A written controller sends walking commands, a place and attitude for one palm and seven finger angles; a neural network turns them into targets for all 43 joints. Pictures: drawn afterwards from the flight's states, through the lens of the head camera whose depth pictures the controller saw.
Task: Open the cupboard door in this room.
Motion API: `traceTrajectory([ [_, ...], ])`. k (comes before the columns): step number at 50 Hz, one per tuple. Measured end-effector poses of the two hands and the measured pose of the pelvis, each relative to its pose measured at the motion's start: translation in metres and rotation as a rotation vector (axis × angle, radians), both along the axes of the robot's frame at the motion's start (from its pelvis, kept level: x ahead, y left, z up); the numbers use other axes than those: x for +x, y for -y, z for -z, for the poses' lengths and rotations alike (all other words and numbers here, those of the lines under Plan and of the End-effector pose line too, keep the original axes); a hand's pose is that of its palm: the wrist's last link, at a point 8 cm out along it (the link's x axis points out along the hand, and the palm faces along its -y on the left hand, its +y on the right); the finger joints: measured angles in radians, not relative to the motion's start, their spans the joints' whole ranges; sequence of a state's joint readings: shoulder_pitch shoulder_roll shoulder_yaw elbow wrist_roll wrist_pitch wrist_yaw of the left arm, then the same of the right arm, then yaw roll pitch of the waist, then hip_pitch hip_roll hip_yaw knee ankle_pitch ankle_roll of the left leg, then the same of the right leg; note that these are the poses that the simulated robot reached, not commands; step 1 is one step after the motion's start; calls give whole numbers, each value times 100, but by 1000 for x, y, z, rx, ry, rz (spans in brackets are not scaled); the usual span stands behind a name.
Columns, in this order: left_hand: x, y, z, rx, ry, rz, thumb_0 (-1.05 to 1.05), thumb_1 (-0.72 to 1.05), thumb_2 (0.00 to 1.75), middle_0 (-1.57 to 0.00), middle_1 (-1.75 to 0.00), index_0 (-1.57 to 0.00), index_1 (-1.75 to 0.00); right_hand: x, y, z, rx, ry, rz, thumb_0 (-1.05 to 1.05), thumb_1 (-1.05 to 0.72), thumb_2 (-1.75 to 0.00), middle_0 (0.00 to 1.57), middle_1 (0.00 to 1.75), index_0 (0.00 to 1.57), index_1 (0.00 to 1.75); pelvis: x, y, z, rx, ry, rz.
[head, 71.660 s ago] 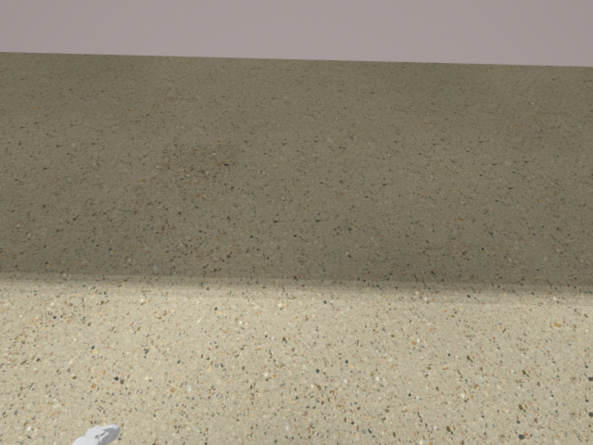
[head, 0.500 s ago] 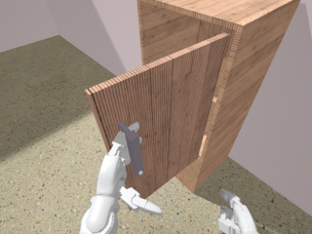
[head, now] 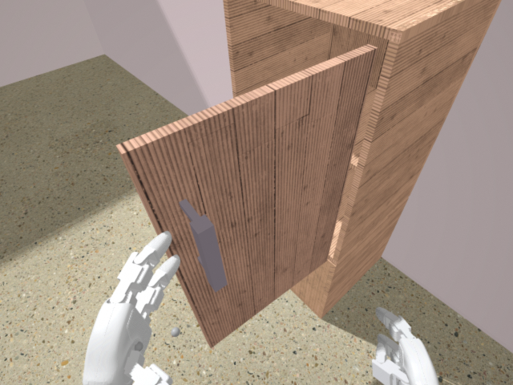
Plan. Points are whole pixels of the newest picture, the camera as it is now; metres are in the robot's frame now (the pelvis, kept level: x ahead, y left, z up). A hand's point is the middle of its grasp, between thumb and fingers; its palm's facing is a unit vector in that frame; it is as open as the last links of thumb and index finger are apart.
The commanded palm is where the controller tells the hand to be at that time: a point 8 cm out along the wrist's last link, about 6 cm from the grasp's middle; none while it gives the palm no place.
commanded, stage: slide the hand sideways off the handle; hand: left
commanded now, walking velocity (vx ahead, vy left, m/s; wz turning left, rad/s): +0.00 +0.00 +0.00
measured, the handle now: (203, 247) +0.28 +0.10 +0.12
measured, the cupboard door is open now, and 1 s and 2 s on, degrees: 85 85 85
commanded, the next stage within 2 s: draw the hand back to the body in 0.30 s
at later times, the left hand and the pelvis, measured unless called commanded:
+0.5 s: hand (143, 344) +0.15 +0.14 +0.12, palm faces -0.03 -1.00 -0.03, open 16.3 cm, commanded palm +0.11 +0.20 +0.13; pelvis -0.01 +0.01 +0.00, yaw +0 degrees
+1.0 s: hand (81, 316) +0.17 +0.21 +0.15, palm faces +0.12 -0.96 -0.24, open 15.7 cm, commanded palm +0.12 +0.26 +0.17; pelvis -0.01 +0.02 +0.02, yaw +0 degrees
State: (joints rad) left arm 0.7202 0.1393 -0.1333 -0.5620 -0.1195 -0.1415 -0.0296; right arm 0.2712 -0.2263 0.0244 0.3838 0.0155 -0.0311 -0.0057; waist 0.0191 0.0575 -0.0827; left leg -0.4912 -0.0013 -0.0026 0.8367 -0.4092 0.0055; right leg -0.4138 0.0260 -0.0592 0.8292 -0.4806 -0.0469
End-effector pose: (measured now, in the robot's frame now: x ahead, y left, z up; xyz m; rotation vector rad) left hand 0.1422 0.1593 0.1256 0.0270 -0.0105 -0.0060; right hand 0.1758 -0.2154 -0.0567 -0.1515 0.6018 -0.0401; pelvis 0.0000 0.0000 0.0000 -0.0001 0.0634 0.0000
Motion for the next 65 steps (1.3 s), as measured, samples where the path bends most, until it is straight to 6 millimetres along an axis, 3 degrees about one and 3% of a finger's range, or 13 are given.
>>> traceTrajectory([
  [13, -8, -21, 6, 13, -11, 7, -1, -50, 30, -15, -30, -16, -30, -7, 7, 4, -11, 17, 50, 2, -90, -90, 20, 30, 20, 30, -3, 2, 2, -9, -9, -5],
  [22, -13, -31, 6, -11, -6, 12, -2, -50, 30, -15, -30, -15, -30, -5, -1, -1, -19, 47, 46, 2, -90, -90, 20, 30, 20, 30, -6, -6, 3, -17, -12, -8],
  [34, -10, -57, -10, 35, 18, -4, -2, -50, 30, -15, -30, -16, -30, -1, -23, -6, 2, 65, 27, 2, -90, -90, 20, 30, 20, 30, -7, -17, 0, -25, 5, -7],
  [44, -6, -76, -22, 49, 11, 2, -1, -49, 31, -15, -30, -16, -30, 0, -28, -14, -14, 83, 17, 2, -90, -90, 20, 30, 20, 30, -6, -22, -7, -30, 27, -10],
  [52, -4, -102, -38, 253, 7, -179, -1, -34, 37, -16, -30, -16, -30, 0, -27, -23, -59, 52, 34, 2, -90, -90, 20, 30, 20, 30, -4, -23, -19, -32, 62, 3],
  [65, 9, -128, -57, 363, 19, -305, -1, 8, 55, -17, -30, -18, -30, 7, -32, -20, -73, -45, 21, 2, -90, -90, 20, 30, 20, 30, 10, -30, -34, -14, 100, 16],
])
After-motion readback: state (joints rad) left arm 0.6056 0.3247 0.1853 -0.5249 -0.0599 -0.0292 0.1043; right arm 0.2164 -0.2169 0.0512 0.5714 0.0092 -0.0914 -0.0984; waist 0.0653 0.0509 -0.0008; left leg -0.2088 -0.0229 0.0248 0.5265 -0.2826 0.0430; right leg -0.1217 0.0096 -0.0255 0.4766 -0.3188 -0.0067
